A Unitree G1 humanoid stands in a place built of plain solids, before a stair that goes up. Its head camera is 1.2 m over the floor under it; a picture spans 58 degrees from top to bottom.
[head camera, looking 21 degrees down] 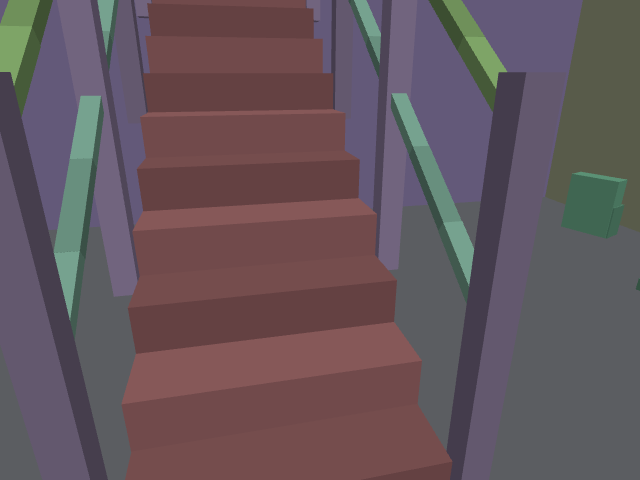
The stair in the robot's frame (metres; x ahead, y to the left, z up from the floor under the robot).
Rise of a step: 0.17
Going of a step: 0.24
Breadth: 0.90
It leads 13 degrees to the left of straight ahead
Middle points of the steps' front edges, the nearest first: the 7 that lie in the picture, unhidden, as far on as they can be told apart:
1.06 0.11 0.34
1.29 0.16 0.52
1.52 0.22 0.69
1.75 0.27 0.86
1.98 0.32 1.03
2.21 0.37 1.20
2.44 0.42 1.38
